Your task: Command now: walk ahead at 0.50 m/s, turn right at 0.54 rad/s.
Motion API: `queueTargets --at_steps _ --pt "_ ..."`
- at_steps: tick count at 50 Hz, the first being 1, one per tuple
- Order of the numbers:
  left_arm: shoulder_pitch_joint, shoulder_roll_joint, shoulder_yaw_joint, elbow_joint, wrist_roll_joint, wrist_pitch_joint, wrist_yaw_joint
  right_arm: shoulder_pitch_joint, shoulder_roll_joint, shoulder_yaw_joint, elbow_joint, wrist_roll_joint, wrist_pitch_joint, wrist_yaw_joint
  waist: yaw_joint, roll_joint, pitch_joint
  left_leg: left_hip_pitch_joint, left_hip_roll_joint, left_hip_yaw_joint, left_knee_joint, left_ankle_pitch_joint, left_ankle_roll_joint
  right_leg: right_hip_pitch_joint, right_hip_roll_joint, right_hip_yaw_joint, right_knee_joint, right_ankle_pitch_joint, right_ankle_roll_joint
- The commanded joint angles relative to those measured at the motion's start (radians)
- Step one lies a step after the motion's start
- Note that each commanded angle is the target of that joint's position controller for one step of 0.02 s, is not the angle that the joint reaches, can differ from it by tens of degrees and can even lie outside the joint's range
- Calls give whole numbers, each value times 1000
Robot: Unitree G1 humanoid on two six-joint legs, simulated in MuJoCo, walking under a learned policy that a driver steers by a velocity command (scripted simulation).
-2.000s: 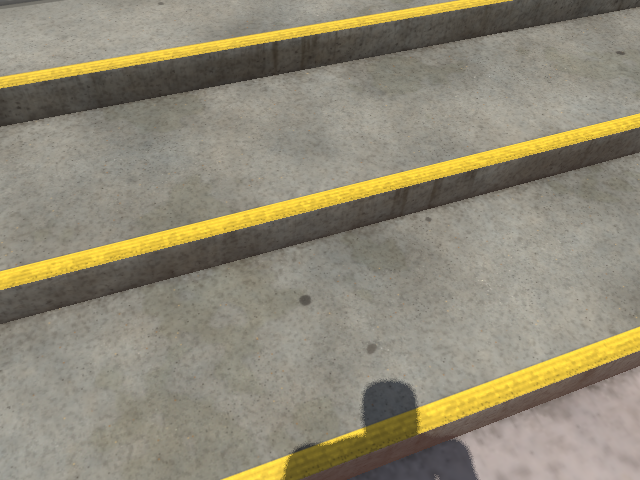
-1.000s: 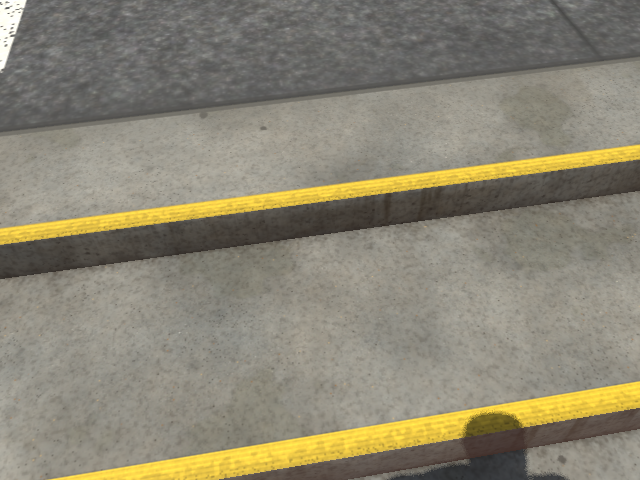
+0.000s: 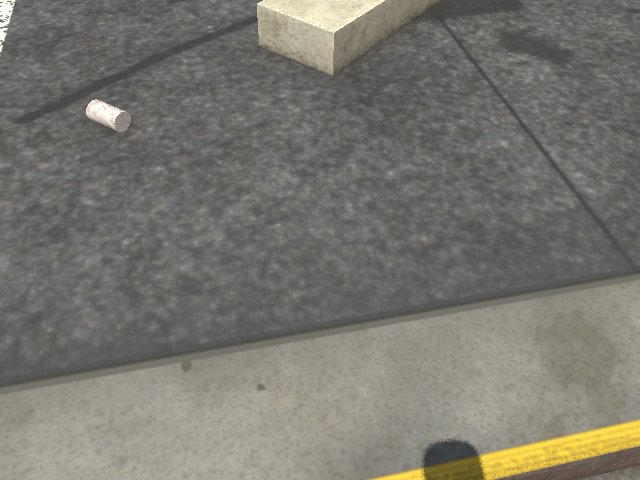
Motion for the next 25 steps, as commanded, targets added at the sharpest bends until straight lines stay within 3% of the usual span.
queueTargets --at_steps 1,3,5,7,9,11,12,13,14,15,16,17,18,19,20,21,22,23,24,25 --pt "-83 -29 -19 -88 -11 -11 -41 -174 4 7 -83 -40 -48 -20 54 112 54 39 207 -144 -518 282 146 6 -87 18 -210 104 2" --pt "-82 -3 -13 -81 -12 -20 -55 -182 -61 -6 -86 -49 -55 -16 56 77 43 73 181 -5 -560 349 120 131 -89 -7 -464 193 21" --pt "-128 7 -8 -77 -23 -23 -58 -98 -125 -24 -61 -40 -51 4 13 94 69 126 170 58 -579 403 128 238 -42 -60 -629 213 47" --pt "-160 -6 -12 -87 -25 -10 -42 -6 -150 -35 -29 -40 -52 27 -7 100 102 301 230 40 -574 452 159 188 -30 -44 -754 186 48" --pt "-179 -10 -11 -92 -2 4 -22 22 -155 -44 -18 -25 -49 40 -5 118 115 446 277 25 -554 514 179 163 -24 -41 -835 113 41" --pt "-190 14 1 -97 6 1 -6 14 -169 -56 -34 -20 -36 34 -2 121 120 539 302 32 -505 626 181 180 4 -62 -892 32 35" --pt "-185 30 10 -95 -1 -7 0 7 -182 -63 -39 -17 -26 30 11 114 114 552 295 48 -457 714 174 233 31 -84 -947 27 27" --pt "-151 51 21 -84 -19 -17 6 -6 -198 -69 -45 -18 -12 26 40 108 93 528 274 76 -376 804 165 349 82 -120 -1036 99 8" --pt "-82 102 45 -64 -38 -33 22 30 -215 -74 -36 -28 -1 31 60 114 32 430 227 110 -241 910 141 573 155 -157 -1046 156 -20" --pt "60 163 75 -28 -23 -39 50 89 -175 -64 -21 -55 -2 40 95 54 -58 254 185 127 -18 798 77 836 111 -61 -979 326 -91" --pt "379 238 89 59 -31 -23 74 197 -55 -19 -55 -67 -13 73 133 -167 -315 -142 53 70 290 263 -27 1397 -109 351 -1019 396 -301" --pt "549 216 89 129 3 -12 76 65 -60 -20 -56 -23 -13 111 235 -80 -229 -396 -65 -85 529 -189 -35 1461 -239 632 -1226 332 -309" --pt "555 221 107 172 16 -18 77 -96 -43 -21 -90 -1 -14 125 271 -34 -33 -602 -43 -212 731 -144 6 1367 -223 566 -1261 251 -225" --pt "449 172 95 169 -5 -20 74 -144 -78 -34 -92 -17 -23 109 219 -41 48 -624 12 -252 810 -40 35 1170 -208 466 -1258 215 -195" --pt "337 72 59 151 -21 -18 65 -137 -103 -48 -95 -40 -24 93 132 -41 37 -533 42 -273 811 27 78 973 -199 389 -1277 227 -194" --pt "249 -6 30 141 -30 -8 51 -119 -64 -44 -79 -47 -17 86 60 -52 70 -471 57 -265 873 66 116 771 -193 339 -1300 226 -198" --pt "206 -47 9 136 -32 6 44 -90 -9 -27 -73 -46 -4 86 21 -36 73 -454 53 -257 974 51 138 633 -194 321 -1322 203 -206" --pt "185 -74 -8 134 -22 10 44 -80 30 -16 -75 -35 7 87 1 -1 71 -510 41 -251 1042 59 150 567 -186 294 -1345 126 -202" --pt "235 -67 -12 160 -2 16 48 -85 62 1 -79 -15 15 90 22 -54 78 -638 4 -221 1244 -15 163 564 -183 286 -1352 63 -218" --pt "260 -73 -24 191 24 16 54 -100 78 19 -94 -9 16 88 20 -44 89 -793 -5 -236 1369 -35 182 564 -197 290 -1349 -28 -208"
Velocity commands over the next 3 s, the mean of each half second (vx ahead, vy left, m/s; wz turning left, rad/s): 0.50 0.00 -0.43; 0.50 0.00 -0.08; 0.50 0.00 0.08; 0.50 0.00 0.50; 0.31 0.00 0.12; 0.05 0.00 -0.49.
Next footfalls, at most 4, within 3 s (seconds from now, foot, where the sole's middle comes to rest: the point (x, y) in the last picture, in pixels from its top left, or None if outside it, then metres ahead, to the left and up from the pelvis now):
0.28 right None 0.27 -0.17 -0.75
0.74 left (332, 431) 0.60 -0.02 -0.64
1.36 right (460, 316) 0.88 -0.32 -0.64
1.92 left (359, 217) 1.21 -0.11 -0.64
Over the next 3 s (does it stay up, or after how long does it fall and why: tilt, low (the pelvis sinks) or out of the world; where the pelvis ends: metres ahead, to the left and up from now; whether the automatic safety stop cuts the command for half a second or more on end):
stays up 1.33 -0.14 0.13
